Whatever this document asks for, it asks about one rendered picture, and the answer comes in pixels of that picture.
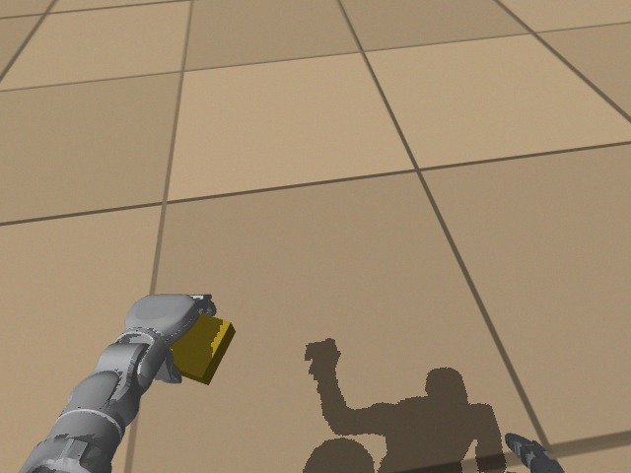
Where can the right robot hand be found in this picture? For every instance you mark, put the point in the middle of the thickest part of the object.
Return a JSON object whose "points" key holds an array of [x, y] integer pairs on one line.
{"points": [[532, 454]]}

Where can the left robot hand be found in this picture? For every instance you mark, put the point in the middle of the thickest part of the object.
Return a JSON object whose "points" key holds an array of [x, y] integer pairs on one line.
{"points": [[170, 316]]}

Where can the small box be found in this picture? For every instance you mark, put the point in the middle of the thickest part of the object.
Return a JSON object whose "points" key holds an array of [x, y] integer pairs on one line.
{"points": [[199, 352]]}

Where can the left robot arm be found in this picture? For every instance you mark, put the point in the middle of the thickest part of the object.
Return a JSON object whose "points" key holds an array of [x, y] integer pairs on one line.
{"points": [[87, 433]]}

